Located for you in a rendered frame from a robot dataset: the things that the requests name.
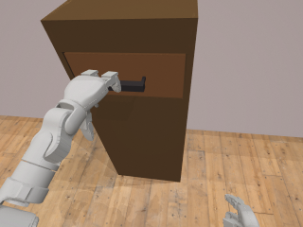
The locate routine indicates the drawer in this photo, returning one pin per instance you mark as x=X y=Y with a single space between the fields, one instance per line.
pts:
x=164 y=72

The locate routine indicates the right robot hand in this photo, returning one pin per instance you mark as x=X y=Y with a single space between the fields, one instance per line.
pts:
x=245 y=214

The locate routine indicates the cabinet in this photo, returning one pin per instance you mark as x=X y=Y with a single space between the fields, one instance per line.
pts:
x=144 y=136

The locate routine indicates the left robot hand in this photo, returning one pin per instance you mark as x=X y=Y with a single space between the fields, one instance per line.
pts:
x=88 y=89

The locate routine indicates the left robot upper arm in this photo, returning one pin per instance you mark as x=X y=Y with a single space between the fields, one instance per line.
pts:
x=13 y=217

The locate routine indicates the handle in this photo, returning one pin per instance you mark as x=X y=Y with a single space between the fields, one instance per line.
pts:
x=131 y=85

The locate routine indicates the left robot forearm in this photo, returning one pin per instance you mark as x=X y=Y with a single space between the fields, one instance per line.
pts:
x=30 y=180

